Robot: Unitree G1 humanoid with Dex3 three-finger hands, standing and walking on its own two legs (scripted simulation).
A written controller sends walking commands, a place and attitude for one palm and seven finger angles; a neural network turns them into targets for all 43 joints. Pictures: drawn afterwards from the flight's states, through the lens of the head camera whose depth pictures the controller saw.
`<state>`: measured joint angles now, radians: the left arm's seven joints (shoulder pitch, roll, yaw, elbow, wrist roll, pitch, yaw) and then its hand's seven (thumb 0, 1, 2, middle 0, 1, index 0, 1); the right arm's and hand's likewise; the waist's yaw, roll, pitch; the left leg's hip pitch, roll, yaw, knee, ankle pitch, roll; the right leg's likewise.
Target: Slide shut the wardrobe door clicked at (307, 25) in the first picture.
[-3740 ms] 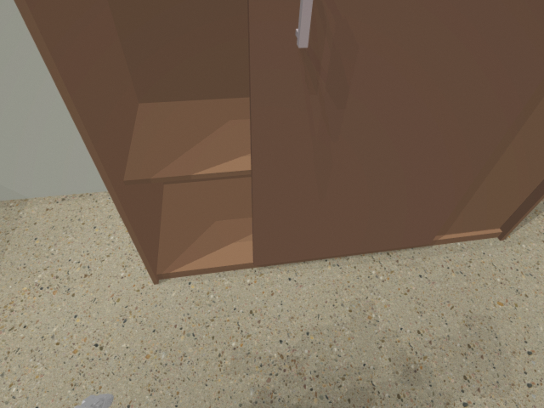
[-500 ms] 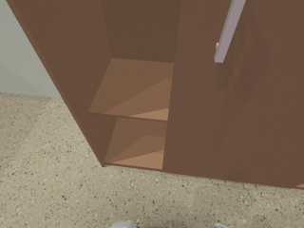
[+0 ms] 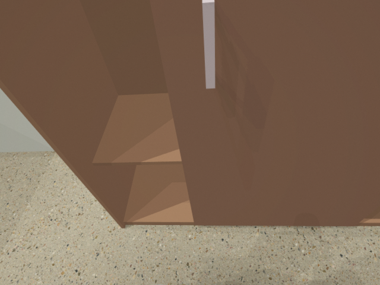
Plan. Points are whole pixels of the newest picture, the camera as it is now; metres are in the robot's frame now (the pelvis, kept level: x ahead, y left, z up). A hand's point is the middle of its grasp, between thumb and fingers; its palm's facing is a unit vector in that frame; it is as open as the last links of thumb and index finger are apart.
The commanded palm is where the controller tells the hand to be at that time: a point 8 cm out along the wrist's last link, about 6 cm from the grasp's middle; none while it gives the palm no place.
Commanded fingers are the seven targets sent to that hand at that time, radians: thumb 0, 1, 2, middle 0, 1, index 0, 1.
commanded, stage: come to a stop and stand still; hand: right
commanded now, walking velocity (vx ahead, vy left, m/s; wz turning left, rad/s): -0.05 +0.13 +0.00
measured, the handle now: (209, 44) +0.49 -0.04 +0.26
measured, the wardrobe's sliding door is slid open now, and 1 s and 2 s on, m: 0.39 0.39 0.39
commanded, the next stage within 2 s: look again from close up in 1.26 s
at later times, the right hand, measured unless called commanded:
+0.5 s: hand out of the picture +0.00 -0.11 -0.18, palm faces +0.01 +0.97 -0.22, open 7.2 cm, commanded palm none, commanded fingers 0.00 -0.90 -0.90 0.20 0.30 0.20 0.30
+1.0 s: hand out of the picture -0.04 -0.07 -0.18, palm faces +0.08 +0.99 -0.14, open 7.4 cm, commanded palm none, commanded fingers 0.00 -0.90 -0.90 0.20 0.30 0.20 0.30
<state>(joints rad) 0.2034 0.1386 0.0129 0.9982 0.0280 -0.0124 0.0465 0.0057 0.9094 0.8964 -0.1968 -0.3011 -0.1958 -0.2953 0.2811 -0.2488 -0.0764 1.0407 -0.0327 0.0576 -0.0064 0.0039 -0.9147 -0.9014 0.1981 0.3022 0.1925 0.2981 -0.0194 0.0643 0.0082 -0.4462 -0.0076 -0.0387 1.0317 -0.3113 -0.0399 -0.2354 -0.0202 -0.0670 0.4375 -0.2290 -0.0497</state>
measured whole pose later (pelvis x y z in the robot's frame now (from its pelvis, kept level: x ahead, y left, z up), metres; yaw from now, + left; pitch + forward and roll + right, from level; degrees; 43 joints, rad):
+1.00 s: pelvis +0.00 +0.07 +0.00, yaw -1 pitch -1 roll +0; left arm 0.26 0.14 0.01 1.16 0.01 0.00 0.05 0.01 0.92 0.90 -0.20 -0.30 -0.19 -0.30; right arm 0.35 -0.09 0.00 1.16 -0.01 -0.01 -0.04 0.01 -0.91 -0.90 0.20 0.30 0.20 0.30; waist -0.01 0.00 0.01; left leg -0.08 -0.03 0.06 0.39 -0.30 0.04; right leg -0.18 -0.07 -0.02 0.42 -0.22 0.06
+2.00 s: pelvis -0.03 +0.01 -0.01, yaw +0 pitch -1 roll +0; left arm 0.24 0.18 0.00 1.06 0.01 0.00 0.01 0.01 0.91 0.90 -0.20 -0.30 -0.20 -0.30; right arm 0.30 -0.18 0.02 1.04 -0.02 0.01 -0.04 0.01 -0.91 -0.90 0.20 0.30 0.20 0.30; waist 0.00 0.01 0.03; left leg -0.16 0.05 0.02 0.48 -0.30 -0.05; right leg -0.26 0.00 -0.07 0.51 -0.23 -0.04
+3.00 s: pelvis -0.01 +0.05 -0.01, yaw +0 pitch +1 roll +1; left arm 0.31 0.16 0.03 1.12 0.02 0.02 0.04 0.01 0.90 0.90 -0.20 -0.30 -0.20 -0.30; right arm 0.36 -0.15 -0.02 1.07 -0.03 0.02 -0.01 0.00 -0.91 -0.90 0.20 0.30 0.19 0.30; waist 0.01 -0.03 0.02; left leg -0.18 -0.01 0.04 0.50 -0.34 0.02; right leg -0.29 -0.06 -0.05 0.56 -0.29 0.00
